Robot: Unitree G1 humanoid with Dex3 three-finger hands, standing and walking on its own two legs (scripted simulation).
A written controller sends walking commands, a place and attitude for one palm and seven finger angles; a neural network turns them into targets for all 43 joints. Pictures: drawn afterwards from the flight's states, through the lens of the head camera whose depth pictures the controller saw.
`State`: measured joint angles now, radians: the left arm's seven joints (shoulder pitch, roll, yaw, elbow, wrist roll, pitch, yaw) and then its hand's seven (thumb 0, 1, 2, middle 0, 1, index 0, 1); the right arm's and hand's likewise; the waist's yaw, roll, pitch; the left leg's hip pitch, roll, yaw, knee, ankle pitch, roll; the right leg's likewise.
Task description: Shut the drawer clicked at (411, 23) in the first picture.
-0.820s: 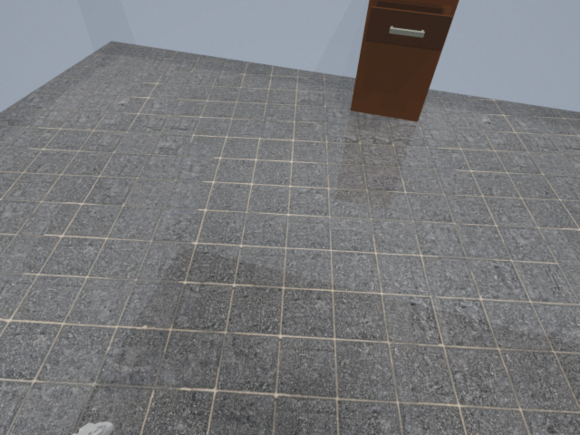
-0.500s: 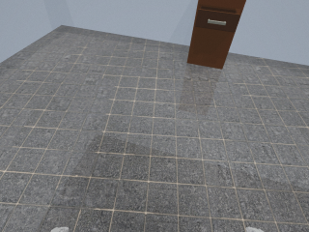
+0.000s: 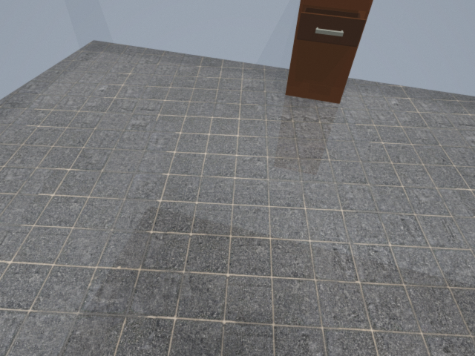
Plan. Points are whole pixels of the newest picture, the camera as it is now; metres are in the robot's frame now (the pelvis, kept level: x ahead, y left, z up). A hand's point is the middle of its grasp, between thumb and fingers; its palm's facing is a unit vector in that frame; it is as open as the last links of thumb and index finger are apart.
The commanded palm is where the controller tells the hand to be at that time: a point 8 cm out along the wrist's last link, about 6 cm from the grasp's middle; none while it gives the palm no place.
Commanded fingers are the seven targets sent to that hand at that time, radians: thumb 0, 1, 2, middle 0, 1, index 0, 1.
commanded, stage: stand and wait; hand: left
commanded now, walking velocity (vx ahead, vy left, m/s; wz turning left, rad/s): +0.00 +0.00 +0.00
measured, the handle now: (329, 31) +1.95 -0.47 -0.19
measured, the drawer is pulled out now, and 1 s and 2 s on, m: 0.15 0.15 0.15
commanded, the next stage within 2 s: look at it before walking up in 0.24 s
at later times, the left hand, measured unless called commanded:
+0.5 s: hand out of the picture +0.07 +0.24 -0.16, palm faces -0.03 -0.94 -0.33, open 7.4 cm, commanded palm none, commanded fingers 0.00 0.90 0.90 -0.20 -0.30 -0.20 -0.30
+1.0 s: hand out of the picture +0.07 +0.24 -0.16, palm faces -0.02 -0.94 -0.34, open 7.4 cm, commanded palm none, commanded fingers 0.00 0.90 0.90 -0.20 -0.30 -0.20 -0.30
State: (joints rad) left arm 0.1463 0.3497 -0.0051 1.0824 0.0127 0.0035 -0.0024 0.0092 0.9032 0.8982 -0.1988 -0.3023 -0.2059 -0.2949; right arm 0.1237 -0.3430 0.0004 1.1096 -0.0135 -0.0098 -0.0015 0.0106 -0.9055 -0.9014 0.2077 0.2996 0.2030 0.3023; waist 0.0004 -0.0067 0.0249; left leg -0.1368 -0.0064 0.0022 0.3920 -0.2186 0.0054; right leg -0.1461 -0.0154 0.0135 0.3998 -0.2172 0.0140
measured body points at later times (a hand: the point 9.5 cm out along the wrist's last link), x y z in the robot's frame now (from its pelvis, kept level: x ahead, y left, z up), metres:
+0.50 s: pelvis +0.00 -0.01 +0.00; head +0.00 +0.00 +0.45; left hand +0.07 +0.29 -0.13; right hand +0.08 -0.30 -0.13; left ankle +0.00 +0.12 -0.74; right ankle +0.00 -0.13 -0.74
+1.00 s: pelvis +0.00 -0.01 +0.00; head +0.01 -0.01 +0.45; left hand +0.08 +0.29 -0.13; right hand +0.09 -0.30 -0.13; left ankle +0.00 +0.12 -0.74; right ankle +0.00 -0.13 -0.74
